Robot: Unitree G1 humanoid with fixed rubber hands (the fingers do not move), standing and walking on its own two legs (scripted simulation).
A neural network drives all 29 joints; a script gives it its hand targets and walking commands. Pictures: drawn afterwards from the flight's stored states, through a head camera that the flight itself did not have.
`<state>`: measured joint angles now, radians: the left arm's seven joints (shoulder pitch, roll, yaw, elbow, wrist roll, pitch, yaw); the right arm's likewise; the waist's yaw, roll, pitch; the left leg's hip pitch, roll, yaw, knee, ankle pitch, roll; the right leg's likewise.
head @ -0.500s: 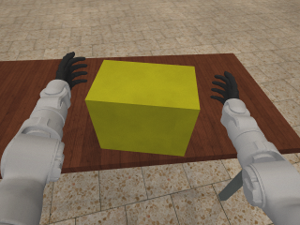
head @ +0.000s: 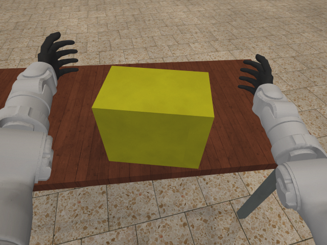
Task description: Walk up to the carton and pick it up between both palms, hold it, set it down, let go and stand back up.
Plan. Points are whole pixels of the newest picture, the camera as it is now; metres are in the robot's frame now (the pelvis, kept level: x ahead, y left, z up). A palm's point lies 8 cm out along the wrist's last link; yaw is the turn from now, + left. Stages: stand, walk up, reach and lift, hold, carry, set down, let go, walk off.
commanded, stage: set down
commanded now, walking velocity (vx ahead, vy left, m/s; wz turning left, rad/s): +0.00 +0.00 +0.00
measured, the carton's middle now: (156, 118) +0.45 -0.03 +0.05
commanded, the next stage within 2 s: none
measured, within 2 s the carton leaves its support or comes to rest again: neither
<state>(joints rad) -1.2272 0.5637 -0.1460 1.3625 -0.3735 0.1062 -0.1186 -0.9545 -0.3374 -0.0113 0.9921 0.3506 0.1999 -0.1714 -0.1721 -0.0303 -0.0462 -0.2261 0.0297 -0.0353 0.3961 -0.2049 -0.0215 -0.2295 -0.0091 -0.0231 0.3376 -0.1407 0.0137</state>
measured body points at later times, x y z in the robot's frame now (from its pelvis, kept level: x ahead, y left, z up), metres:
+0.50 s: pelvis -0.02 +0.00 +0.00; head -0.03 +0.02 +0.45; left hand +0.46 +0.22 +0.23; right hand +0.37 -0.28 +0.20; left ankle +0.00 +0.13 -0.75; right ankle +0.02 -0.13 -0.75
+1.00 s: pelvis -0.02 +0.00 +0.00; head -0.03 +0.02 +0.45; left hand +0.42 +0.23 +0.15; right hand +0.34 -0.25 +0.14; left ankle +0.00 +0.13 -0.75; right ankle +0.02 -0.13 -0.75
